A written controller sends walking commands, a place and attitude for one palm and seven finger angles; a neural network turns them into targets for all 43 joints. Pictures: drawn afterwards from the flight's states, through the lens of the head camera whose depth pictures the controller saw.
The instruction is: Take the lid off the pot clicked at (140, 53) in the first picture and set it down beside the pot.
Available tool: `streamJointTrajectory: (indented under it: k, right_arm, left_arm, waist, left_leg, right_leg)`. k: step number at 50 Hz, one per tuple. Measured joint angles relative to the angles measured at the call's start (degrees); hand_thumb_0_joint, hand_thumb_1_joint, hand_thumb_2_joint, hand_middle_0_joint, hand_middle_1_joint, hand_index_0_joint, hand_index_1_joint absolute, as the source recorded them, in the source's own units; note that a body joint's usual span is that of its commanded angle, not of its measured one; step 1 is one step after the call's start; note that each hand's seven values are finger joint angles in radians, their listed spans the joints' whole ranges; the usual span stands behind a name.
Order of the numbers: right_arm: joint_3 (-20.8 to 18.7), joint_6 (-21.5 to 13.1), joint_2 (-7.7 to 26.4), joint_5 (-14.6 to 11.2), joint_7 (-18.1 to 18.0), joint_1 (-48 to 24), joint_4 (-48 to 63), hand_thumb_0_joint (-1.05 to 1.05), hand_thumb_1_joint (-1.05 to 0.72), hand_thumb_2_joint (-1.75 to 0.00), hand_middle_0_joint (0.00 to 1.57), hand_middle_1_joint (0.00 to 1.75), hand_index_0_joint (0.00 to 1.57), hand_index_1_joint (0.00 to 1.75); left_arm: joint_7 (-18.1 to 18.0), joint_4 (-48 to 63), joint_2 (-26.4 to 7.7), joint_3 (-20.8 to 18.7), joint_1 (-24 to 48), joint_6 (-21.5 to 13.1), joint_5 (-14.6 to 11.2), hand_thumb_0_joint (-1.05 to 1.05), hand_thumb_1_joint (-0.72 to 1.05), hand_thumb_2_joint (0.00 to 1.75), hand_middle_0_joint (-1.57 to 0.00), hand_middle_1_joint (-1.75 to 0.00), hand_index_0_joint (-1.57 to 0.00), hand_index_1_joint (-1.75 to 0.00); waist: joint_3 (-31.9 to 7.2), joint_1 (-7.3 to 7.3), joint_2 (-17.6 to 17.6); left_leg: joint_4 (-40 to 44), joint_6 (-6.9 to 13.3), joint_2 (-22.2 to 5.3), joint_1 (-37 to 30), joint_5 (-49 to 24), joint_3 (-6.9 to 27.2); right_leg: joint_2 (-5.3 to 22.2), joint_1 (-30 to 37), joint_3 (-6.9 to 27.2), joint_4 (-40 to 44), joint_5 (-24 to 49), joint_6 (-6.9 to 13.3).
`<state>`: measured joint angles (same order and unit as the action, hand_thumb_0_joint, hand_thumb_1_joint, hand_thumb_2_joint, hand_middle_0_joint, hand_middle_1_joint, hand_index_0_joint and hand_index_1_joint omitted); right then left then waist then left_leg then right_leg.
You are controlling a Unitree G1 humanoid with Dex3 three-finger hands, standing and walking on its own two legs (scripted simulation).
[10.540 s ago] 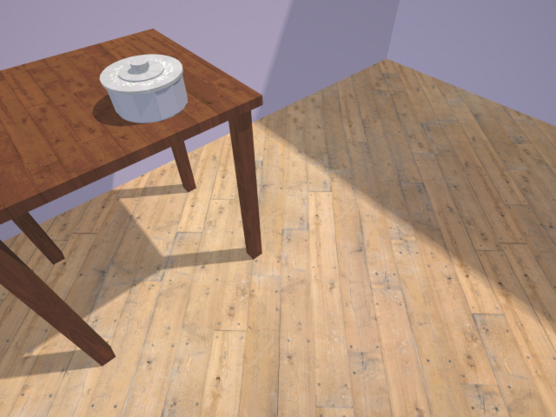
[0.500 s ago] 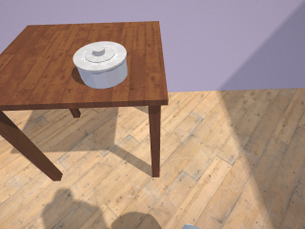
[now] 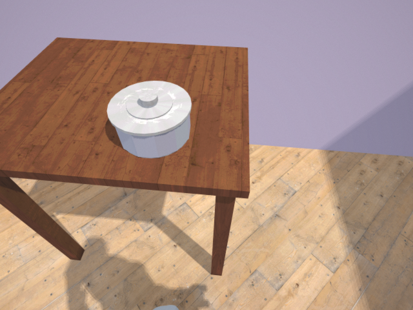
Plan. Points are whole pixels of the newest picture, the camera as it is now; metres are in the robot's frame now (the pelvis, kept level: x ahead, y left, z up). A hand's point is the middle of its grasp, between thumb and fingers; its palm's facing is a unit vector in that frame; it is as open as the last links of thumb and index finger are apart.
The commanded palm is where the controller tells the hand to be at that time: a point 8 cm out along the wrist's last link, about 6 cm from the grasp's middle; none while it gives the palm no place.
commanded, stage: come to a stop and stand still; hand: left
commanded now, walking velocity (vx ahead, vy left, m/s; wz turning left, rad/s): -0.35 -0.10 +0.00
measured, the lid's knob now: (148, 98) +0.53 +0.20 +0.11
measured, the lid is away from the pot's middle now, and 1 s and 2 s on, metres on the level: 0.00 0.00 0.00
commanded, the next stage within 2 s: none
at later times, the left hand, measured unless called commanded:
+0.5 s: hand out of the picture +0.02 +0.16 -0.16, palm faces +0.02 -0.95 -0.30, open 7.4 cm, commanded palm none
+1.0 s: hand out of the picture -0.01 +0.21 -0.18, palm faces +0.04 -0.96 -0.29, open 7.4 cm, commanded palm none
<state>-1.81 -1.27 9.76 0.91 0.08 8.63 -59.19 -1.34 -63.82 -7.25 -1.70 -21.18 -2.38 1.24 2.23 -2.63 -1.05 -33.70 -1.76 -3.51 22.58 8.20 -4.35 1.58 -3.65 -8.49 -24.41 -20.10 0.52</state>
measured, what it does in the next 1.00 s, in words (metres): steps on the spot: left foot, then right foot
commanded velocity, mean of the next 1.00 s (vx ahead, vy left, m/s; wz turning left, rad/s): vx -0.03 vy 0.03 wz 0.00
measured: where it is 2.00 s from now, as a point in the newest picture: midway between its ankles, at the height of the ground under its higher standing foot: outside the picture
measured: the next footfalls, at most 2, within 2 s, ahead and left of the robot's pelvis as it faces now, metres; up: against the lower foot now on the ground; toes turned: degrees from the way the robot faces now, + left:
left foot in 0.02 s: +0.11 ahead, +0.13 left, +0.00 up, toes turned +6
right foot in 0.44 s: +0.01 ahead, -0.15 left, +0.00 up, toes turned +0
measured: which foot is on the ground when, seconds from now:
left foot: up 0.00-0.00, down 0.02-0.44, up 0.46-0.88, down 0.90-1.00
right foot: down 0.00-0.04, up 0.06-0.42, down 0.44-1.00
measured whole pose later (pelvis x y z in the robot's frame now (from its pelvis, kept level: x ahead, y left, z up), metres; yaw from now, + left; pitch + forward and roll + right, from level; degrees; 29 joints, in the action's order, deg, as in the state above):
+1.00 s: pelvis -0.02 +0.01 -0.01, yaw -1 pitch -1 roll +0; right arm -0.6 0.9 11.1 1.3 -0.6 12.9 -52.7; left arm -3.1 -58.0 -11.5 -1.2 -16.7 2.4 1.0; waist 1.2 -1.1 -1.1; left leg -35.2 2.0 1.0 13.3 21.2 -2.9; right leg 4.6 -15.9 0.7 -36.6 -21.2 -0.5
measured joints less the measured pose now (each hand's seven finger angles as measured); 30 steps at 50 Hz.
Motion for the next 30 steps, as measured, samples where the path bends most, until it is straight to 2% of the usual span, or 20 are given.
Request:
streamJointTrajectory:
  k: [1, 3, 5, 7, 9, 13, 15, 17, 19, 21, 22, 24, 25, 27, 30]
  right_arm:
    - [0.3, -0.3, -0.2, 0.0, -0.2, -0.5, 0.1, 0.01, -0.92, -0.90, 0.20, 0.30, 0.20, 0.30]
    - [0.6, -0.7, -1.4, -0.2, -0.8, -1.9, 0.2, 0.01, -0.92, -0.90, 0.20, 0.30, 0.20, 0.30]
    - [1.2, -0.4, -2.5, -0.6, -1.4, -3.2, 0.7, 0.01, -0.92, -0.90, 0.20, 0.30, 0.20, 0.30]
    - [1.4, 0.3, -3.1, -0.6, -2.0, -4.4, 1.4, 0.01, -0.91, -0.90, 0.20, 0.30, 0.20, 0.30]
    - [1.2, 1.1, -3.4, -0.4, -2.3, -5.2, 2.0, 0.01, -0.91, -0.90, 0.20, 0.30, 0.20, 0.30]
    - [0.2, 2.0, -3.0, -0.4, -2.4, -5.7, 2.6, 0.00, -0.92, -0.90, 0.20, 0.30, 0.21, 0.30]
    - [-0.2, 2.5, -2.2, -0.2, -2.1, -5.4, 2.6, -0.01, -0.92, -0.90, 0.20, 0.30, 0.21, 0.30]
    - [-0.8, 2.9, -1.2, 0.2, -1.8, -4.7, 2.5, 0.00, -0.92, -0.90, 0.20, 0.30, 0.21, 0.30]
    - [-1.3, 3.2, -0.1, 0.4, -1.5, -3.9, 2.2, 0.00, -0.92, -0.90, 0.20, 0.30, 0.21, 0.30]
    - [-1.7, 3.5, 0.7, 0.3, -1.3, -2.6, 2.0, 0.00, -0.92, -0.90, 0.20, 0.30, 0.21, 0.30]
    - [-1.9, 3.7, 1.0, 0.0, -1.2, -2.0, 1.8, 0.00, -0.91, -0.90, 0.20, 0.30, 0.21, 0.30]
    - [-2.4, 4.7, 2.3, -0.2, -0.7, -0.4, 1.4, 0.00, -0.92, -0.90, 0.20, 0.30, 0.20, 0.30]
    - [-2.5, 5.1, 2.8, -0.1, -0.5, 0.7, 1.1, 0.01, -0.92, -0.90, 0.20, 0.30, 0.20, 0.30]
    - [-2.5, 5.5, 3.4, 0.1, -0.1, 2.4, 0.4, 0.01, -0.92, -0.90, 0.20, 0.30, 0.20, 0.30]
    - [-2.4, 4.9, 3.8, 0.1, 0.4, 4.7, 0.0, 0.01, -0.92, -0.90, 0.20, 0.30, 0.20, 0.30]
  left_arm:
    - [-0.3, -0.3, 0.1, 0.2, -0.5, 0.4, -0.1, 0.00, 0.91, 0.90, -0.20, -0.30, -0.20, -0.30]
    - [-0.9, -0.9, -0.4, 0.4, -0.2, 1.6, -0.6, 0.00, 0.91, 0.90, -0.20, -0.30, -0.20, -0.30]
    - [-1.4, -0.5, -0.8, 0.6, 0.7, 2.7, -0.9, 0.00, 0.91, 0.90, -0.20, -0.30, -0.20, -0.30]
    - [-1.6, 0.3, -1.1, 0.3, 2.1, 3.8, -0.8, 0.00, 0.91, 0.90, -0.20, -0.30, -0.20, -0.30]
    - [-1.6, 1.5, -1.6, -0.3, 3.9, 4.5, -0.6, 0.00, 0.91, 0.90, -0.20, -0.30, -0.20, -0.30]
    - [-1.1, 4.7, -3.5, -1.7, 6.7, 5.2, -0.4, 0.00, 0.91, 0.90, -0.20, -0.30, -0.20, -0.30]
    - [-0.9, 6.1, -4.4, -2.4, 7.6, 5.5, -0.4, 0.00, 0.91, 0.90, -0.20, -0.30, -0.20, -0.30]
    - [-0.7, 7.1, -5.0, -2.6, 8.1, 5.6, -0.3, 0.00, 0.91, 0.90, -0.20, -0.29, -0.20, -0.30]
    - [-0.5, 7.7, -5.2, -2.5, 8.3, 5.2, -0.2, 0.00, 0.91, 0.90, -0.20, -0.29, -0.20, -0.30]
    - [-0.4, 8.1, -5.4, -2.1, 7.5, 4.1, 0.0, 0.00, 0.91, 0.90, -0.20, -0.29, -0.20, -0.30]
    - [-0.4, 7.9, -5.4, -1.9, 7.1, 3.5, 0.3, 0.00, 0.91, 0.90, -0.20, -0.29, -0.20, -0.30]
    - [-0.3, 7.1, -4.0, -1.0, 6.6, 3.7, 0.5, 0.00, 0.91, 0.90, -0.20, -0.29, -0.20, -0.30]
    - [-0.1, 6.9, -3.3, -0.6, 6.0, 3.8, 0.6, 0.00, 0.91, 0.90, -0.20, -0.29, -0.20, -0.30]
    - [0.0, 6.5, -2.2, -0.2, 4.7, 3.7, 0.5, 0.00, 0.91, 0.90, -0.20, -0.29, -0.20, -0.30]
    - [0.2, 5.9, -1.3, 0.0, 4.1, 3.5, 0.2, 0.00, 0.90, 0.90, -0.20, -0.30, -0.20, -0.30]
  waist:
    - [0.1, -0.25, 0.2]
    - [0.8, -0.39, 2.2]
    - [1.9, -0.78, 3.4]
    - [2.8, -0.34, 3.2]
    - [3.8, 0.27, 2.6]
    - [4.5, 0.84, 2.3]
    - [4.0, 1.12, 2.1]
    - [3.3, 1.43, 1.5]
    - [2.4, 1.88, 0.6]
    - [1.0, 2.18, 0.4]
    - [0.3, 2.12, 0.5]
    - [-0.3, 2.28, -1.3]
    - [-1.1, 2.19, -1.6]
    - [-2.4, 1.74, -1.5]
    - [-2.8, 2.08, -0.9]
  left_leg:
    - [2.7, 0.8, 0.2, -2.0, -2.4, -0.4]
    - [2.4, 2.6, 1.4, -3.2, 1.8, -1.3]
    - [2.6, 3.4, 1.8, -4.1, 3.5, -2.4]
    - [3.8, 3.4, 1.4, -4.6, 2.9, -2.5]
    - [4.8, 3.5, 1.0, -4.6, 1.8, -2.1]
    - [5.9, 2.8, 0.1, -3.7, 0.2, -2.0]
    - [5.8, 2.3, -0.4, -3.0, -0.2, -1.9]
    - [5.3, 1.7, -0.9, -2.3, -0.4, -1.6]
    - [4.5, 1.0, -1.4, -1.5, -0.5, -1.3]
    - [2.4, 0.3, -1.4, -0.3, 0.2, -1.2]
    - [0.1, -0.1, -1.1, 0.8, 2.6, -1.0]
    - [-4.6, -0.1, -0.2, 1.8, 11.3, 1.9]
    - [-7.2, 0.0, 0.7, 2.2, 13.3, 2.9]
    - [-12.2, 0.3, 2.3, 2.6, 13.5, 3.9]
    - [-17.1, 0.0, 3.5, 2.3, 11.1, 4.2]
  right_leg:
    - [0.2, -0.4, 0.2, -2.4, -1.7, -0.5]
    - [1.7, -2.8, 1.6, -9.3, -4.5, -1.2]
    - [1.5, -6.7, 4.6, -18.2, -10.5, -1.8]
    - [0.5, -11.2, 6.5, -26.3, -13.2, -2.0]
    - [-0.2, -15.3, 7.6, -32.7, -12.9, -2.1]
    - [-0.5, -21.6, 9.4, -39.6, -9.3, -2.7]
    - [-0.2, -22.3, 9.5, -39.0, -8.1, -2.7]
    - [0.5, -20.9, 8.8, -34.2, -7.4, -2.4]
    - [1.1, -17.7, 7.8, -26.2, -6.5, -2.1]
    - [1.6, -12.9, 7.2, -15.0, -2.5, -1.8]
    - [1.7, -12.1, 7.6, -12.2, -2.2, -1.2]
    - [0.9, -12.0, 7.1, -12.9, -1.5, -0.4]
    - [0.9, -11.6, 7.1, -12.0, -0.8, -0.2]
    - [1.0, -10.6, 7.9, -8.8, 1.3, 0.1]
    - [1.3, -9.3, 8.4, -4.0, 4.1, 0.2]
